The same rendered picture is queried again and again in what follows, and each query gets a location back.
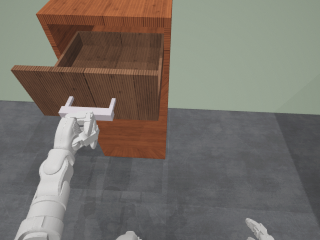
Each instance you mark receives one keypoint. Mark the handle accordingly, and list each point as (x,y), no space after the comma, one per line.
(100,114)

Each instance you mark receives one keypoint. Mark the left robot shin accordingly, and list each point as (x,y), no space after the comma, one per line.
(130,232)

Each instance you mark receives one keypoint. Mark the left robot hand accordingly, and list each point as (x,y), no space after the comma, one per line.
(71,137)

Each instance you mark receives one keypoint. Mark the drawer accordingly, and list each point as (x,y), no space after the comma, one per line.
(97,66)

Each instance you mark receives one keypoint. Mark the cabinet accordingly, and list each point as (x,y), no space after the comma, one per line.
(61,19)

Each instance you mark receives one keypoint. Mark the left robot forearm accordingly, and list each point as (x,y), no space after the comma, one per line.
(44,220)

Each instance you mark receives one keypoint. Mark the right robot hand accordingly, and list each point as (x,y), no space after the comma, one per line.
(258,229)

